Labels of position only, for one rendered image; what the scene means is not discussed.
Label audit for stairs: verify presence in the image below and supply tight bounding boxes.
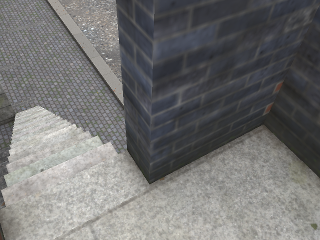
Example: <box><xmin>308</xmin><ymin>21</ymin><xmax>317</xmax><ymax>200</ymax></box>
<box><xmin>1</xmin><ymin>105</ymin><xmax>118</xmax><ymax>207</ymax></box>

